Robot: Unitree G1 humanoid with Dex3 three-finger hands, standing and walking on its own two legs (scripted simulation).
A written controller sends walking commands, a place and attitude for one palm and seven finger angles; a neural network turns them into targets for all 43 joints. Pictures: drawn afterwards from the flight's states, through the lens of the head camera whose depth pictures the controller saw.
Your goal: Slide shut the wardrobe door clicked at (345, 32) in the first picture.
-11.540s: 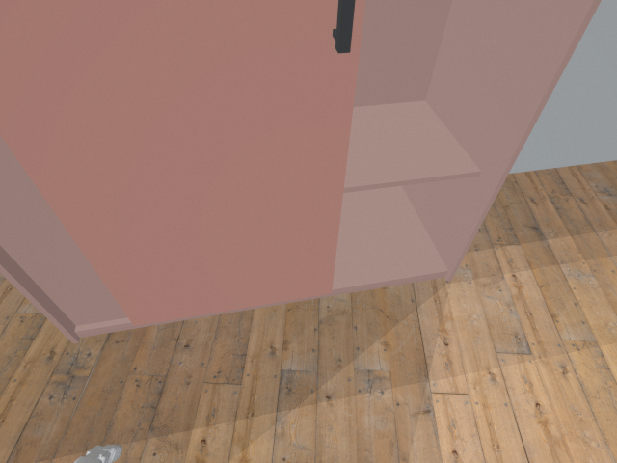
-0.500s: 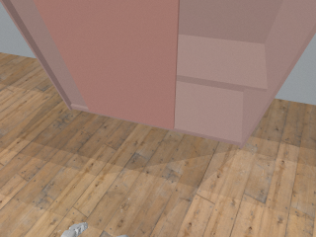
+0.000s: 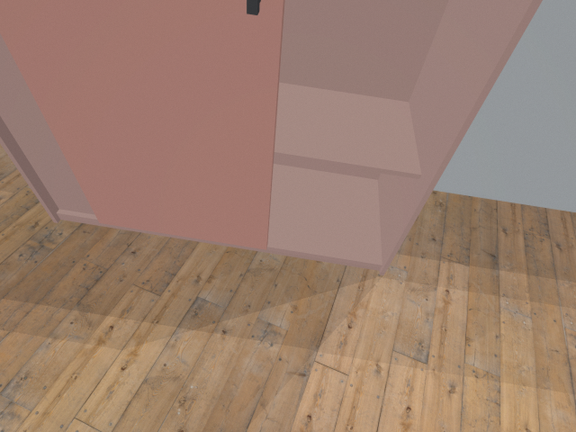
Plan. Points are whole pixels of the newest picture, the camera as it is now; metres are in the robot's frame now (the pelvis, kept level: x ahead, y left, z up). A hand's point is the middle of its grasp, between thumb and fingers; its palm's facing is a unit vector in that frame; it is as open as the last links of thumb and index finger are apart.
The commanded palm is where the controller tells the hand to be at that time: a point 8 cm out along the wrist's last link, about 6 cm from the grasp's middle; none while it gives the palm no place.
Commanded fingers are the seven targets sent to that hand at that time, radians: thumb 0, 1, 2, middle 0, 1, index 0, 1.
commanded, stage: take the last steps up to it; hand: left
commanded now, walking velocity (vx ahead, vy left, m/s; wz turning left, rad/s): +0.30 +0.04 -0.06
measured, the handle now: out of the picture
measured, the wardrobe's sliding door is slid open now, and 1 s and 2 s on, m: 0.48 0.48 0.48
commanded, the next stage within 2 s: come to a stop and stand still in 1.06 s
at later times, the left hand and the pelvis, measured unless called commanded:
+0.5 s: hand out of the picture +0.06 +0.15 -0.16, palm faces +0.03 -0.98 -0.20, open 7.3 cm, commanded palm none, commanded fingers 0.00 0.90 0.90 -0.20 -0.30 -0.20 -0.30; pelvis +0.07 -0.02 +0.01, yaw -1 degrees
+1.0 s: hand (155, 319) +0.32 +0.26 -0.16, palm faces +0.03 -0.98 -0.20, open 7.4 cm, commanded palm none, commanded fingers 0.00 0.90 0.90 -0.20 -0.30 -0.20 -0.30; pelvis +0.26 +0.07 +0.00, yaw -1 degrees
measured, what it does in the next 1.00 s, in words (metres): walks ahead: right foot, then left foot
